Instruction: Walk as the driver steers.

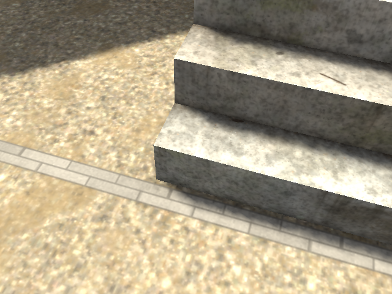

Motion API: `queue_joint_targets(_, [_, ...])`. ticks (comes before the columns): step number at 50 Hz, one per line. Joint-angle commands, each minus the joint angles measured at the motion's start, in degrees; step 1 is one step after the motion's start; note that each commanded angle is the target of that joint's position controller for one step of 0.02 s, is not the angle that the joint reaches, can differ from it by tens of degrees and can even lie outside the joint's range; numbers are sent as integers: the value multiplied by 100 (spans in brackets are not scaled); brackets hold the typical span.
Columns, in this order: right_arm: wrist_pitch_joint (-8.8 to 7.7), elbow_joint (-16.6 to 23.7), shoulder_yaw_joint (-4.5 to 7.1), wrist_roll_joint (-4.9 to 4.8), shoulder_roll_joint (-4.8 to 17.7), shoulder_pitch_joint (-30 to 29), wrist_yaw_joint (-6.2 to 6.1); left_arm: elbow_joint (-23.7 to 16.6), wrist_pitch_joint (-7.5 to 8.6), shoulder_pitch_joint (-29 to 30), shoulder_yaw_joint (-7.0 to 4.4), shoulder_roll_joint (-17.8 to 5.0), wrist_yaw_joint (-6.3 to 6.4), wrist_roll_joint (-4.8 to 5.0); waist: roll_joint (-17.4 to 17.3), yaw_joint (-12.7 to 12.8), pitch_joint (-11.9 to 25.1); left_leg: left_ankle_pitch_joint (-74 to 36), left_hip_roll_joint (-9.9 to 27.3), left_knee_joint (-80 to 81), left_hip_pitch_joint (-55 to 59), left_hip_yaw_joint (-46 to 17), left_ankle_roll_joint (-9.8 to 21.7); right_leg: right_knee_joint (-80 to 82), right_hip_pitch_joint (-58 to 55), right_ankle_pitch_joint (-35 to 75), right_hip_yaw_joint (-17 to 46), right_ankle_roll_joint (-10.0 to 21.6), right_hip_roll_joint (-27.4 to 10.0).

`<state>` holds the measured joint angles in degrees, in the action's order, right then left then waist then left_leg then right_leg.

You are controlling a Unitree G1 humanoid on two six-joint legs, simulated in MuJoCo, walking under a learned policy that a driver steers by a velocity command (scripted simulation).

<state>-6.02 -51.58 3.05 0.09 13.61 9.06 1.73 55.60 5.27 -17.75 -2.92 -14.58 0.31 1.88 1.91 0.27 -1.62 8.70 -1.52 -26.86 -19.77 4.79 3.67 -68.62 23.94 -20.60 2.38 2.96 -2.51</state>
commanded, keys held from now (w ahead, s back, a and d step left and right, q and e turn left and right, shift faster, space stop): w+e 0.78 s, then e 0.22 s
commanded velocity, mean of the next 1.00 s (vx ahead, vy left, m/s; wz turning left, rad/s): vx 0.46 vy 0.00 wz -0.51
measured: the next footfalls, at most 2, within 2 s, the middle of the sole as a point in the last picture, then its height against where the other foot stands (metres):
right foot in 0.40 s outside the picture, level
left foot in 0.88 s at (214, 249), level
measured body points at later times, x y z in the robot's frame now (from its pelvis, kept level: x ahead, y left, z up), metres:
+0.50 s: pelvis +0.26 -0.05 -0.01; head +0.29 -0.07 +0.44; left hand +0.44 +0.17 -0.13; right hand +0.22 -0.32 -0.15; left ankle +0.15 +0.10 -0.64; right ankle +0.30 -0.12 -0.74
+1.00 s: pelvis +0.48 -0.09 +0.00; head +0.52 -0.09 +0.45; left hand +0.69 +0.11 -0.14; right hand +0.47 -0.38 -0.10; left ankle +0.59 -0.03 -0.74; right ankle +0.36 -0.14 -0.65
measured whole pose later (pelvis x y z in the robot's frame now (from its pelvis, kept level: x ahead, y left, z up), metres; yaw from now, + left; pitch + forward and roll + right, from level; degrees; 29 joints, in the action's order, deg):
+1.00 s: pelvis +0.48 -0.09 +0.00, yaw -33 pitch +1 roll +0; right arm -4.2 -45.7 1.2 1.9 13.5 8.2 -2.0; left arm 50.0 0.7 -13.0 -4.5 -17.0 0.4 -2.0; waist 2.4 2.4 -4.1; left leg 8.1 1.5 -27.4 -19.8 4.9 1.5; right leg -66.8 24.8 -27.0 2.9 1.0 5.0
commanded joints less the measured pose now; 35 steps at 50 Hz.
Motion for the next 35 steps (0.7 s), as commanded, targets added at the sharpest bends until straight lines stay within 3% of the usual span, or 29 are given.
queue_joint_targets(1, [-125, 94, 79, 79, 407, 156, 3, -251, -95, -281, -145, -308, 53, 2, -691, 42, 330, -332, 1562, 1802, 887, -1474, 791, 52, 867, 552, 372, 57, -595])
queue_joint_targets(4, [-163, -59, 142, 111, 636, 333, -76, -377, -222, -33, -193, -295, 72, -10, -566, 87, 70, -950, 1528, 2010, 841, -850, 798, 440, 1321, 1173, 502, -13, -570])
queue_joint_targets(7, [-143, -125, 152, 120, 700, 460, -182, -540, -210, 392, -230, -304, 31, -56, -477, 5, -25, -1308, 1483, 2056, 1148, -390, 690, 1263, 1722, 2002, 562, -88, -469])
queue_joint_targets(8, [-143, -273, 86, 127, 558, 804, -152, -660, -282, 660, -90, -44, -170, -555, -149, 89, -326, -1163, 1369, 2118, 728, 9, 608, 1693, 1346, 2153, -160, -147, -350])
queue_joint_targets(9, [-150, -273, 77, 117, 527, 844, -148, -755, -313, 929, -46, 98, -272, -548, -315, -14, -412, -1076, 1234, 2138, 598, 228, 518, 2144, 1103, 2458, -360, -133, -337])
queue_joint_targets(12, [-147, -291, 118, 146, 694, 1074, -197, -992, -342, 1507, 7, 2, -426, -387, -535, -220, -447, -1068, 1398, 2138, 1211, 376, 455, 2867, 1005, 2632, -574, -16, -301])
queue_joint_targets(16, [-11, -404, 173, 172, 803, 1338, -272, -1194, -299, 1692, -36, -218, -421, -424, -618, -234, -368, -2504, 1726, 1431, 2542, 534, 399, 3436, 1097, 1456, -783, 286, -71])
queue_joint_targets(18, [65, -401, 204, 184, 908, 1302, -294, -1121, -304, 1271, -100, -328, -389, -442, -806, -39, -37, -4264, 1760, 428, 2827, 714, 331, 3579, 536, 775, -1012, 557, 322])
queue_joint_targets(19, [129, -400, 204, 181, 934, 1312, -290, -971, -268, 730, -163, -409, -363, -458, -762, 168, 296, -4692, 1705, -517, 2801, 812, 298, 3807, -76, 630, -1094, 721, 598])
queue_joint_targets(20, [179, -317, 184, 160, 935, 1251, -288, -677, -206, -248, -271, -602, -302, -519, -482, 598, 851, -4120, 1555, -1895, 2146, 945, 128, 4190, -1413, 846, -840, 952, 621])
queue_joint_targets(21, [138, 83, 62, -35, 526, 1393, -207, -629, -199, -1007, -501, -1368, -199, -598, 677, 721, 1690, -1907, 1037, -4103, -168, 1065, -198, 4205, -3646, 462, 1557, 1717, -966])
queue_joint_targets(22, [66, 280, 96, 50, 602, 1045, -132, -649, -254, -804, -549, -1535, -168, -391, 1054, 525, 1874, 2272, -28, -5297, -1811, 124, -359, 5138, -4234, 891, 3960, 2124, -1808])
queue_joint_targets(23, [30, 396, 115, 115, 754, 418, -92, -621, -304, -639, -509, -1422, -148, -303, 267, 596, 1221, 1804, 396, -5325, -2332, -579, -268, 5159, -3826, 1081, 3036, 1901, -1534])
queue_joint_targets(24, [-41, 419, 59, 69, 616, 373, -73, -625, -307, -270, -435, -1121, -116, -249, -70, 378, 615, 1208, 643, -4796, -2206, -615, -239, 5283, -2999, 1480, 2403, 1695, -1409])
queue_joint_targets(25, [-35, 354, 62, 100, 604, 437, -96, -669, -300, 10, -367, -866, -96, -223, -348, 152, 263, 984, 810, -4218, -1847, -615, -253, 5460, -2344, 1940, 1953, 1455, -1133])
queue_joint_targets(26, [54, 352, 54, 217, 593, 482, -116, -653, -269, 233, -321, -733, -70, -169, -266, -34, 115, 897, 886, -3896, -1498, -624, -327, 5576, -1910, 2341, 1591, 1313, -875])
queue_joint_targets(27, [147, 299, 38, 297, 572, 629, -118, -693, -216, 349, -285, -697, -68, -166, -172, -125, 211, 809, 882, -3725, -1186, -609, -394, 5612, -1714, 2725, 1389, 1290, -750])
queue_joint_targets(28, [220, 304, 33, 321, 550, 676, -108, -670, -156, 292, -284, -735, -80, -158, -127, -159, 281, 795, 833, -3643, -1105, -553, -454, 5610, -1673, 3130, 1283, 1327, -670])
queue_joint_targets(31, [303, 486, 15, 284, 519, 310, -83, -560, -88, 56, -323, -937, -102, -161, -6, -109, 195, 393, 794, -2990, -1318, -459, -618, 5718, -1597, 3167, 1110, 1296, -486])
queue_joint_targets(35, [260, 812, -63, 232, 450, -618, -80, -509, -118, -172, -320, -966, -83, -214, 162, 201, 10, -365, 588, -1695, -1334, -368, -691, 5651, -1613, 3084, 1046, 1064, -242])
Over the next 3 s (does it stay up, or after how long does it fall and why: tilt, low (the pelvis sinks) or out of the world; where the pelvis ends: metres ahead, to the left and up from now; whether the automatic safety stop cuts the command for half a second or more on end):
stays up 0.41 -0.04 0.00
